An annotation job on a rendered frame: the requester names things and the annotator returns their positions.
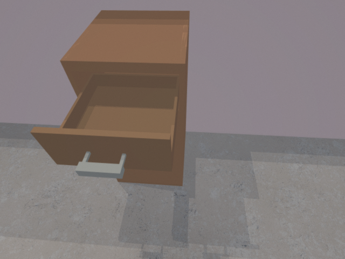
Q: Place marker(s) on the drawer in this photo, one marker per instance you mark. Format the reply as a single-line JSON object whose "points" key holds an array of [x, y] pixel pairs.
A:
{"points": [[115, 114]]}

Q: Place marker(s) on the cabinet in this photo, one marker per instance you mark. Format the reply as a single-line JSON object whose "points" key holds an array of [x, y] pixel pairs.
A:
{"points": [[137, 42]]}

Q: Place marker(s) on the handle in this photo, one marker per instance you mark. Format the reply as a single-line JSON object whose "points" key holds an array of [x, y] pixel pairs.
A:
{"points": [[102, 170]]}

